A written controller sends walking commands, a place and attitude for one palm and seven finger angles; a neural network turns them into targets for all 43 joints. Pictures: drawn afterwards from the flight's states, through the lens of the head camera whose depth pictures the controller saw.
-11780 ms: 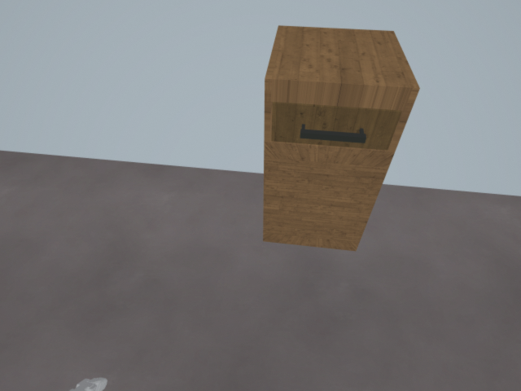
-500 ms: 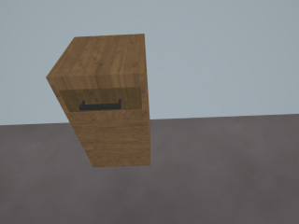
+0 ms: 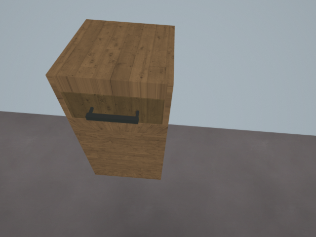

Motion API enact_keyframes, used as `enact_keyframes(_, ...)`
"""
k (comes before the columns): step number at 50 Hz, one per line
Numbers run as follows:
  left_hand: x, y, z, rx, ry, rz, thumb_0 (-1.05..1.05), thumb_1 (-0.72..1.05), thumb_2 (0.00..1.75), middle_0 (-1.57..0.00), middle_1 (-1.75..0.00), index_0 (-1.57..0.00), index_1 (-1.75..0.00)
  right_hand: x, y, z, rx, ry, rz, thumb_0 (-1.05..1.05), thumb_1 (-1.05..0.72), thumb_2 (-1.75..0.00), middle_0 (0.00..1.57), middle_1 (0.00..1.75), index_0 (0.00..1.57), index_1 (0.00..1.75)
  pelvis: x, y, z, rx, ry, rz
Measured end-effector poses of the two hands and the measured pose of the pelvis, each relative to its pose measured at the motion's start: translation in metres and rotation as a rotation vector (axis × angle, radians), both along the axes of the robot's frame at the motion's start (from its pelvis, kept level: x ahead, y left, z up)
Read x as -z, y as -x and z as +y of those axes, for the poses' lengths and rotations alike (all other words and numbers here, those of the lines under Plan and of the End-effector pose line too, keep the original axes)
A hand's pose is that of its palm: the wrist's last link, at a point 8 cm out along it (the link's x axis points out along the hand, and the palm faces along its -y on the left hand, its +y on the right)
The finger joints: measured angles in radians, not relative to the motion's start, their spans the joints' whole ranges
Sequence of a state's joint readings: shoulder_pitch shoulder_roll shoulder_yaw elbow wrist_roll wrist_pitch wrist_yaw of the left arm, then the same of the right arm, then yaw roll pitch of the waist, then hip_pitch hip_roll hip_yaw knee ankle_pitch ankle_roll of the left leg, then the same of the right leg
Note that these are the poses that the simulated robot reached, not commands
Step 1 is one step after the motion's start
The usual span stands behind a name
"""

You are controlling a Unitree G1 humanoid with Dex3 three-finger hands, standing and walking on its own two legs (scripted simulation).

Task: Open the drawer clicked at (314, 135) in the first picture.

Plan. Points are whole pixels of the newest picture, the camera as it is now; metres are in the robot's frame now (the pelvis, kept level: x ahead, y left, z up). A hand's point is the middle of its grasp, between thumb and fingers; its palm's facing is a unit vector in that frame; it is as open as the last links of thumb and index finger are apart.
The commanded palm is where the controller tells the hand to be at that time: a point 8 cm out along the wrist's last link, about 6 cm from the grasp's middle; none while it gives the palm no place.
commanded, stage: come to a stop and stand still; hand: left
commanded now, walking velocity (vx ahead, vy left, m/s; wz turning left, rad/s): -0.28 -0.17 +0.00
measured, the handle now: (113, 114) +0.53 +0.24 -0.10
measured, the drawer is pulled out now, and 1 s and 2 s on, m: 0.00 0.00 0.00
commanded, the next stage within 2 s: look again from close up in 1.50 s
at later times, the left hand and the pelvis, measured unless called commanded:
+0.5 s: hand out of the picture +0.06 +0.11 -0.14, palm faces +0.04 -0.96 -0.29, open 7.3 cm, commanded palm none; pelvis +0.00 -0.08 +0.01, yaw +0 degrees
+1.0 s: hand out of the picture -0.03 +0.15 -0.17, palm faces +0.10 -0.97 -0.20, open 7.4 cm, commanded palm none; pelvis +0.00 -0.03 +0.01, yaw +0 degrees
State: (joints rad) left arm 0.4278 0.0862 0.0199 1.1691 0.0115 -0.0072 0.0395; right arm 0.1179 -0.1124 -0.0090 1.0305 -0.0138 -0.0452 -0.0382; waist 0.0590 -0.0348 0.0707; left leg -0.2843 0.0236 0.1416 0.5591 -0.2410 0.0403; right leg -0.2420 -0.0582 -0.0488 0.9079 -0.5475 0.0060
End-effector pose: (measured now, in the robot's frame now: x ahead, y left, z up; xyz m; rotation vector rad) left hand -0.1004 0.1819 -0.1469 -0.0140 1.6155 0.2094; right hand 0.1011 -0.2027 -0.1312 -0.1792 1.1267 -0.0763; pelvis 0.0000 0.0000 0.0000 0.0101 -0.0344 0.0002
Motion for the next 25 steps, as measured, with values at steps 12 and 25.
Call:
enact_keyframes(12, -0.020, -0.150, 0.032, 0.119, -0.160, -0.331, 0.00, 0.92, 0.90, -0.20, -0.30, -0.20, -0.30, -0.002, 0.010, -0.059, 0.070, 0.033, 0.057, -0.02, -0.93, -0.90, 0.21, 0.30, 0.20, 0.30, -0.007, -0.003, -0.033, -0.006, 0.007, 0.010)
enact_keyframes(25, -0.046, -0.149, -0.029, 0.173, -0.200, -0.343, 0.00, 0.91, 0.90, -0.20, -0.30, -0.20, -0.30, 0.022, 0.083, -0.124, 0.134, -0.031, 0.238, 0.00, -0.91, -0.90, 0.20, 0.29, 0.20, 0.30, -0.011, 0.001, -0.082, 0.002, -0.047, 0.023)
